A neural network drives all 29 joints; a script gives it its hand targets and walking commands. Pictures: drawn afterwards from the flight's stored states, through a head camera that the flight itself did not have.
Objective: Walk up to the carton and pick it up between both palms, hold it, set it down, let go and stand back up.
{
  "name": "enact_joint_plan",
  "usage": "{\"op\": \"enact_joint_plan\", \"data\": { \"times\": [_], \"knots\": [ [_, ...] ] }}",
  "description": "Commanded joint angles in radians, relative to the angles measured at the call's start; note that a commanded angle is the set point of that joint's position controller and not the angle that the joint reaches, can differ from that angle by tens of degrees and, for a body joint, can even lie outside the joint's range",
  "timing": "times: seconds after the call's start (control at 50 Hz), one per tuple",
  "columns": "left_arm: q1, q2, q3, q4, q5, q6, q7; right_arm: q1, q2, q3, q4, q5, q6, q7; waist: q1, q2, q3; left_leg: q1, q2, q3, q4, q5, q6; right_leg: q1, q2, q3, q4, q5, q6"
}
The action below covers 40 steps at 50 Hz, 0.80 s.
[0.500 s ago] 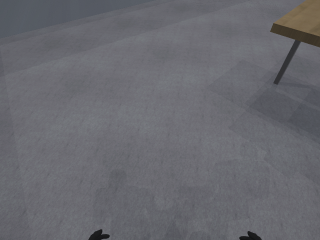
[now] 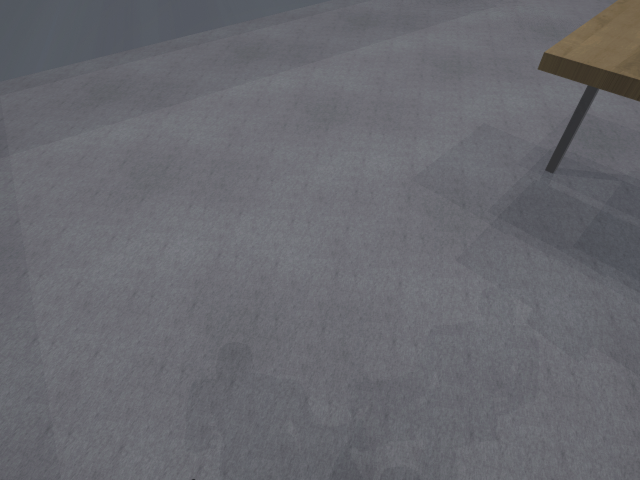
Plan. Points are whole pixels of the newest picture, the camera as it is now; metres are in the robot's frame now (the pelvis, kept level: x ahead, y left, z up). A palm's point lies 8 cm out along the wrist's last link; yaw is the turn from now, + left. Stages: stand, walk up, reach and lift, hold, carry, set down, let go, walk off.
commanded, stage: stand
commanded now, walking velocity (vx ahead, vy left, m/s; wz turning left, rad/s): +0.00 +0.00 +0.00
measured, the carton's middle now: out of the picture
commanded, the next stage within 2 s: walk up in 1.30 s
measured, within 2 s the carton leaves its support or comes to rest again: neither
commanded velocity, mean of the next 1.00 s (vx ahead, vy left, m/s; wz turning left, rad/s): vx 0.00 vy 0.00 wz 0.00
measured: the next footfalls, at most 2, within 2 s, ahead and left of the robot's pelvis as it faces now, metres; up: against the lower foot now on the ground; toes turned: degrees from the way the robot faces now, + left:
right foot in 1.88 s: -0.03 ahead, -0.21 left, +0.00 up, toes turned -23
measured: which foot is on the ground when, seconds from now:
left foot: down 0.00-1.00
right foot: down 0.00-1.00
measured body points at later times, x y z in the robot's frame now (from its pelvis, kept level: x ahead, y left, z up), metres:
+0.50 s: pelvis +0.00 +0.00 +0.01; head +0.01 +0.00 +0.46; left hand +0.03 +0.23 -0.14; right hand +0.03 -0.23 -0.14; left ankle -0.01 +0.12 -0.73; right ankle -0.01 -0.12 -0.73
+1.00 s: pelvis +0.00 +0.00 +0.01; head +0.00 +0.00 +0.46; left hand -0.02 +0.20 -0.15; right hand -0.02 -0.21 -0.15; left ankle -0.01 +0.12 -0.73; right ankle -0.01 -0.12 -0.73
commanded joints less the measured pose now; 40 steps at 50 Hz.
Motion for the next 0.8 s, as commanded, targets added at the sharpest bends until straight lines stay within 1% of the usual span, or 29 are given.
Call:
{"op": "enact_joint_plan", "data": {
  "times": [0.0,0.18,0.4,0.6,0.78],
  "knots": [
    [0.014,0.101,0.029,-0.049,-0.001,-0.02,0.006,0.016,-0.096,-0.031,-0.049,0.001,-0.02,-0.006,0.0,-0.001,-0.027,0.01,0.048,-0.065,-0.117,0.207,0.044,0.018,-0.054,0.064,-0.107,0.208,-0.044],
    [0.035,0.096,0.036,0.036,-0.004,-0.021,0.014,0.036,-0.093,-0.037,0.038,0.004,-0.021,-0.013,0.0,-0.001,-0.007,0.035,0.055,-0.069,-0.146,0.23,0.045,0.043,-0.06,0.069,-0.138,0.23,-0.046],
    [0.061,0.078,0.038,0.171,-0.007,-0.021,0.022,0.06,-0.075,-0.039,0.173,0.007,-0.02,-0.02,-0.001,-0.001,0.029,0.074,0.063,-0.07,-0.194,0.251,0.042,0.083,-0.068,0.071,-0.187,0.252,-0.042],
    [0.078,0.051,0.027,0.274,-0.008,-0.019,0.026,0.076,-0.046,-0.03,0.274,0.008,-0.018,-0.024,-0.001,-0.001,0.06,0.091,0.066,-0.067,-0.227,0.24,0.036,0.099,-0.071,0.069,-0.22,0.24,-0.037],
    [0.091,0.028,0.016,0.334,-0.008,-0.018,0.029,0.092,-0.021,-0.021,0.332,0.008,-0.016,-0.027,-0.001,-0.001,0.08,0.09,0.067,-0.066,-0.245,0.217,0.032,0.097,-0.071,0.069,-0.238,0.218,-0.033]
  ]
}}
